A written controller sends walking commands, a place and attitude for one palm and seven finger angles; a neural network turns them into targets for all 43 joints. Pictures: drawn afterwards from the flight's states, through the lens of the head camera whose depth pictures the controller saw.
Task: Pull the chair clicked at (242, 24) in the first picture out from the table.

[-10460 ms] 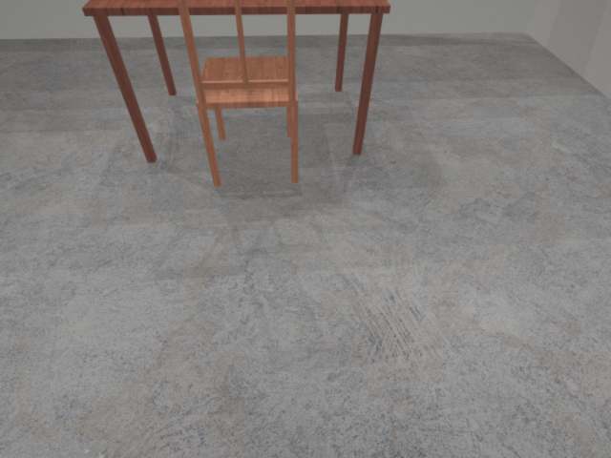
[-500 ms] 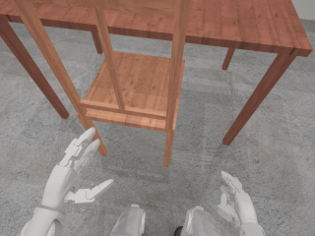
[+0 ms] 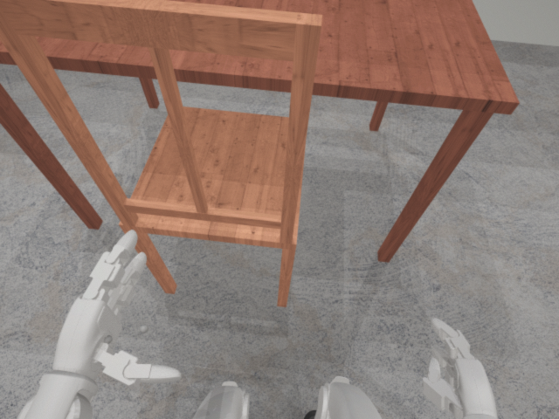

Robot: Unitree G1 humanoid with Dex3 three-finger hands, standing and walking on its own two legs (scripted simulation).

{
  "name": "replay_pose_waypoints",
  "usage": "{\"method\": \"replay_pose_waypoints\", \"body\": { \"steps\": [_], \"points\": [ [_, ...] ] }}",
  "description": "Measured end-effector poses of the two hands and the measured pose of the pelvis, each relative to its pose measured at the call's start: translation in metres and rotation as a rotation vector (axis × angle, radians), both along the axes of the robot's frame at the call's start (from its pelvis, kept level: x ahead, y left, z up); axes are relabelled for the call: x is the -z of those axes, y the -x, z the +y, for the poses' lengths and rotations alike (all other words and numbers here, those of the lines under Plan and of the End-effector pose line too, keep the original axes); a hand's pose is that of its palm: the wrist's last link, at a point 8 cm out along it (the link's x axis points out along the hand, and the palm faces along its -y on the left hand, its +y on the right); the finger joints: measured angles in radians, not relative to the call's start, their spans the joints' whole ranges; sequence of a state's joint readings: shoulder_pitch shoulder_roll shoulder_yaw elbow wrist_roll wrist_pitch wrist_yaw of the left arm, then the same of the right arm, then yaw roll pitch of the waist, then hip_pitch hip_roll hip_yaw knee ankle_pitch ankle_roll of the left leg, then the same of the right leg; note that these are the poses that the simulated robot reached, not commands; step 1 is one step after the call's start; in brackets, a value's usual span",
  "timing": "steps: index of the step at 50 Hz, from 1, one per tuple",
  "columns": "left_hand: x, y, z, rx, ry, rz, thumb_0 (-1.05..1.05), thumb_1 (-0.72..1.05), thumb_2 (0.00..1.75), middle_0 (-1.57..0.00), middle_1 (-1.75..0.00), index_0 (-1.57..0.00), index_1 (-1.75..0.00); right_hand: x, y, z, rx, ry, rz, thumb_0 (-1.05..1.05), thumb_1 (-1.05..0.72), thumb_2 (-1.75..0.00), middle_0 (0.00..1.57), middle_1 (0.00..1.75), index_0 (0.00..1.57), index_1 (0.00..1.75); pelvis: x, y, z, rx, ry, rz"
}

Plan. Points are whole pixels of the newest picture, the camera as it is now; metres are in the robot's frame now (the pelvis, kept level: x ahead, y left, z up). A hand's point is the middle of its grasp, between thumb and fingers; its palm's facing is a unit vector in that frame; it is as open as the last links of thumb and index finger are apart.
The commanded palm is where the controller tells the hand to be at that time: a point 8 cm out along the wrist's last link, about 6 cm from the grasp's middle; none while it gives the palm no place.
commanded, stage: raise the hand toward the chair's back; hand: left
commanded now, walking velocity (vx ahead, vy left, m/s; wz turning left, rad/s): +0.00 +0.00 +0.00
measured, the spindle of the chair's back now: (185, 148) +0.52 +0.19 +0.04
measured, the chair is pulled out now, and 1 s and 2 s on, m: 0.00 0.00 0.00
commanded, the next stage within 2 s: aim the fingers beside a spindle in 0.92 s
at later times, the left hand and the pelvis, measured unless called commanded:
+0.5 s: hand (125, 297) +0.26 +0.21 +0.05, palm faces -0.06 -1.00 -0.06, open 16.9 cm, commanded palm +0.23 +0.27 +0.06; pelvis +0.01 +0.01 +0.01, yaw +0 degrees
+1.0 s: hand (126, 306) +0.25 +0.21 +0.05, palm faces -0.05 -1.00 -0.06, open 17.0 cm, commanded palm +0.22 +0.26 +0.06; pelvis +0.01 +0.00 +0.01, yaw +0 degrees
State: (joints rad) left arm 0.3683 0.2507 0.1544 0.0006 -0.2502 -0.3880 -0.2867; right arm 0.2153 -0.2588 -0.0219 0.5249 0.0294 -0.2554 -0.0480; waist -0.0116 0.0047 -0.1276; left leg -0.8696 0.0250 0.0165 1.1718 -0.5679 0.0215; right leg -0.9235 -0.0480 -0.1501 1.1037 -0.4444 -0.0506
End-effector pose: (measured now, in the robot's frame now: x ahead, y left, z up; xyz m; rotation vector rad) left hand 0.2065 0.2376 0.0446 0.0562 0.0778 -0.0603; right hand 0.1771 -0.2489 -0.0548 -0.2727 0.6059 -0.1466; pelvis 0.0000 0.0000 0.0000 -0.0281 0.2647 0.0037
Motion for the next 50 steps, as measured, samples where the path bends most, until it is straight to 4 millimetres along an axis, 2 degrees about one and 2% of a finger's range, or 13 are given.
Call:
{"method": "replay_pose_waypoints", "body": {
  "steps": [6, 13, 24, 32, 50],
  "points": [
    [-0.003, -0.008, 0.007, 0.0, -0.002, 0.01, -0.01, -0.41, 0.35, -0.07, -0.09, -0.07, -0.09, -0.002, -0.018, 0.023, -0.055, -0.043, -0.016, 0.01, -0.91, -0.9, 0.2, 0.3, 0.2, 0.3, -0.003, -0.006, 0.002, -0.004, 0.005, 0.001],
    [-0.008, -0.017, 0.016, -0.003, -0.008, 0.012, -0.01, -0.48, 0.31, -0.07, -0.08, -0.06, -0.08, 0.004, -0.02, 0.036, -0.078, -0.071, 0.015, 0.01, -0.91, -0.9, 0.2, 0.3, 0.2, 0.3, -0.005, -0.011, 0.004, -0.006, 0.007, 0.003],
    [-0.013, -0.032, 0.028, -0.004, -0.01, 0.007, -0.02, -0.5, 0.31, -0.06, -0.08, -0.06, -0.08, 0.006, 0.001, 0.019, -0.034, -0.039, 0.081, 0.01, -0.91, -0.9, 0.2, 0.3, 0.2, 0.3, -0.01, -0.013, 0.005, -0.003, 0.008, 0.001],
    [-0.013, -0.032, 0.025, 0.001, -0.004, 0.002, -0.02, -0.5, 0.3, -0.06, -0.08, -0.06, -0.08, -0.001, 0.011, 0.008, -0.008, -0.015, 0.082, 0.01, -0.91, -0.9, 0.2, 0.3, 0.2, 0.3, -0.013, -0.012, 0.006, 0.0, 0.005, -0.002],
    [-0.012, -0.021, 0.024, -0.008, -0.005, -0.005, -0.02, -0.5, 0.3, -0.06, -0.08, -0.06, -0.08, 0.0, 0.004, 0.018, -0.047, -0.045, 0.046, 0.01, -0.91, -0.9, 0.2, 0.3, 0.2, 0.3, -0.011, -0.005, 0.003, -0.004, 0.002, -0.013]
  ]
}}
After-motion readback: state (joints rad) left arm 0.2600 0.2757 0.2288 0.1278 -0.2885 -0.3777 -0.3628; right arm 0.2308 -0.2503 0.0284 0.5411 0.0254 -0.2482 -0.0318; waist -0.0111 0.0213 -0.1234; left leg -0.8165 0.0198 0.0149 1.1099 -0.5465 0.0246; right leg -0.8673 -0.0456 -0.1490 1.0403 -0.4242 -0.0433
